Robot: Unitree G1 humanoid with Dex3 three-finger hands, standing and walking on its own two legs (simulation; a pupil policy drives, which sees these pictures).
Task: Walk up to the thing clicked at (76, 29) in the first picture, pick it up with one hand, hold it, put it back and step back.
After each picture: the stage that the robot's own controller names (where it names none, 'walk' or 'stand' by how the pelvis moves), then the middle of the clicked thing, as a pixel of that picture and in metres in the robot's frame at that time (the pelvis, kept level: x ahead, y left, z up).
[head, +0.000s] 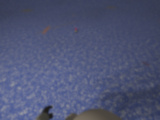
stand; (75, 30) +2.28 +0.56 -0.72
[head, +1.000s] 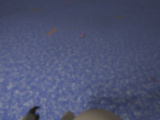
walk; (82, 35) +2.19 +0.26 -0.70
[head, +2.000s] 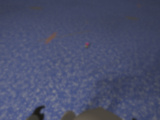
walk; (86, 45) +1.58 +0.10 -0.71
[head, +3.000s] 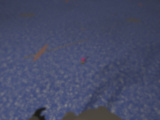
walk; (82, 61) +1.07 +0.14 -0.71
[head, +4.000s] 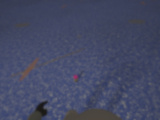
walk; (75, 78) +0.68 +0.26 -0.69
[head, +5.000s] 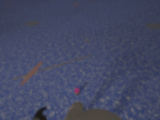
walk; (77, 91) +0.44 +0.23 -0.71
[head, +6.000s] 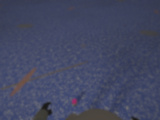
stand; (74, 102) +0.33 +0.19 -0.72
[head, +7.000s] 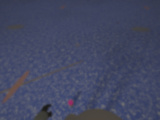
stand; (71, 103) +0.30 +0.22 -0.72
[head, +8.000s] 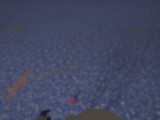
stand; (71, 101) +0.33 +0.22 -0.73
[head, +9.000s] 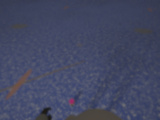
stand; (72, 102) +0.32 +0.21 -0.73
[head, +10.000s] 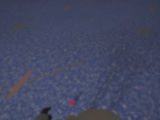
stand; (72, 103) +0.31 +0.21 -0.73
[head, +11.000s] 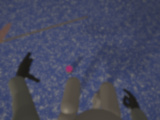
go down; (69, 69) +0.40 +0.20 -0.43
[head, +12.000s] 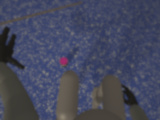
go down; (64, 62) +0.42 +0.23 -0.31
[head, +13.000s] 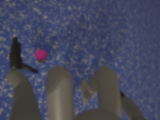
close in; (41, 56) +0.40 +0.26 -0.23
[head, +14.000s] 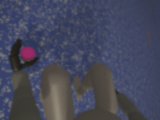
close; (27, 55) +0.40 +0.27 -0.22
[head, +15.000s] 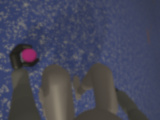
lift; (28, 56) +0.38 +0.27 -0.23
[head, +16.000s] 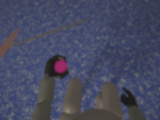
lift; (62, 68) +0.33 +0.21 -0.01
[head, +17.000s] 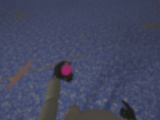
hold; (67, 74) +0.32 +0.18 +0.01
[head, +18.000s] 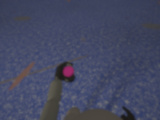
hold; (69, 74) +0.32 +0.17 +0.02
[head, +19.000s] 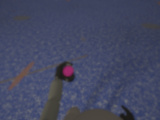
hold; (69, 74) +0.32 +0.17 +0.01
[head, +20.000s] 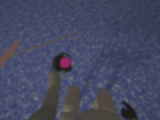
crouch; (66, 65) +0.38 +0.18 -0.05
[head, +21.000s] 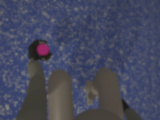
lower; (44, 52) +0.43 +0.25 -0.16
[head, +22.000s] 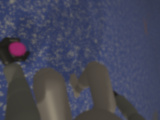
lower; (18, 51) +0.42 +0.28 -0.23
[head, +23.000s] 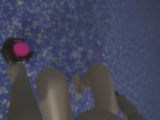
lower; (21, 51) +0.41 +0.28 -0.23
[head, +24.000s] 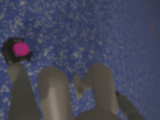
lower; (22, 51) +0.41 +0.29 -0.23
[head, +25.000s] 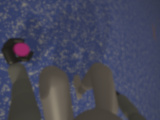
lower; (22, 52) +0.41 +0.29 -0.22
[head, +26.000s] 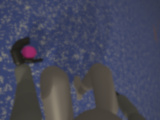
open; (28, 54) +0.40 +0.27 -0.23
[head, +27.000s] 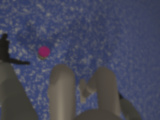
stand; (43, 53) +0.41 +0.26 -0.24
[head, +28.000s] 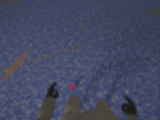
stand; (72, 86) +0.37 +0.19 -0.59
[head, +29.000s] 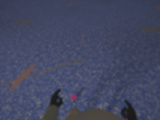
stand; (73, 98) +0.36 +0.19 -0.67
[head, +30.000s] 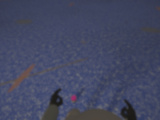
stand; (73, 99) +0.35 +0.18 -0.67
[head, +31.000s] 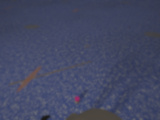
stand; (77, 100) +0.38 +0.17 -0.72
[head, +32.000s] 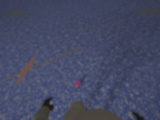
walk; (78, 84) +0.45 +0.17 -0.69
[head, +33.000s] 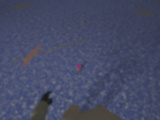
walk; (79, 68) +0.73 +0.17 -0.69
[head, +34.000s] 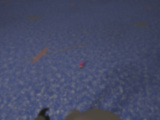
stand; (80, 65) +0.98 +0.21 -0.71
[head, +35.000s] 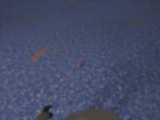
stand; (79, 65) +0.97 +0.22 -0.73
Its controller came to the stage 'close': yes
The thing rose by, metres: 0.73
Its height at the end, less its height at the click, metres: +0.00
